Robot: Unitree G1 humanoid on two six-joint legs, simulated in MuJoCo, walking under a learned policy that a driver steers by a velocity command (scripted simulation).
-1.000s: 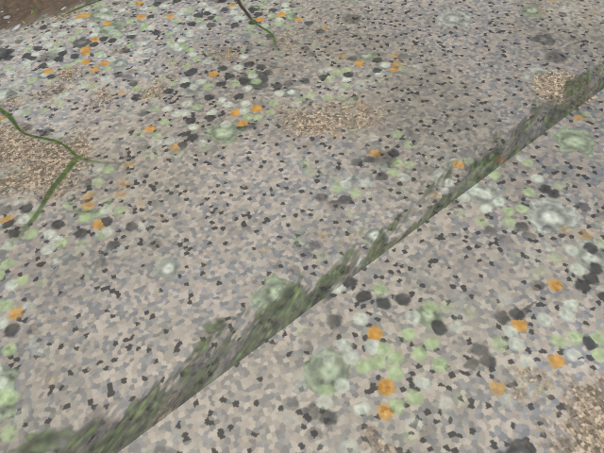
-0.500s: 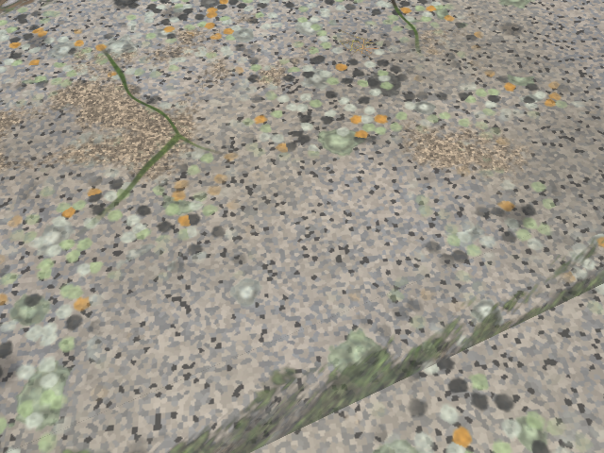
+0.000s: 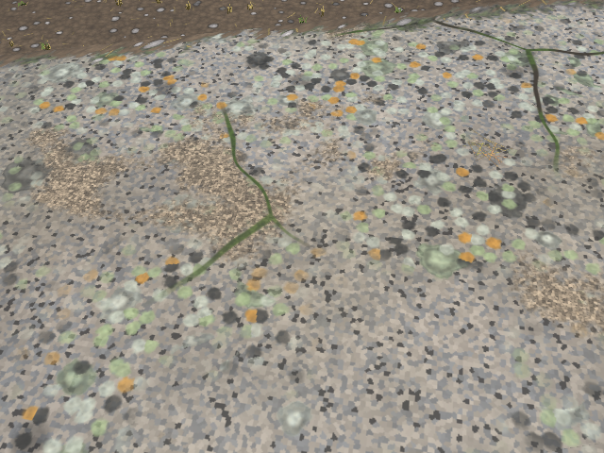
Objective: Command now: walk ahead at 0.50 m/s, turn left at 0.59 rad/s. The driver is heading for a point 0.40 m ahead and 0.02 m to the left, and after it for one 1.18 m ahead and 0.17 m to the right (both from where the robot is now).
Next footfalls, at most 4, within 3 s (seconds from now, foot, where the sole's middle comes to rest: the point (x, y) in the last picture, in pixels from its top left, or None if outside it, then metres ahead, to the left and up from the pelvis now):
0.34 left None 0.30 0.15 -0.77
0.80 right None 0.28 -0.08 -0.77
1.24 left None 0.32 0.15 -0.77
1.66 right None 0.24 -0.11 -0.77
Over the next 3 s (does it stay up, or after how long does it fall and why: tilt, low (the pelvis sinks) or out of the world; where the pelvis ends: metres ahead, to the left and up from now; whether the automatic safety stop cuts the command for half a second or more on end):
stays up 0.49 -0.07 -0.02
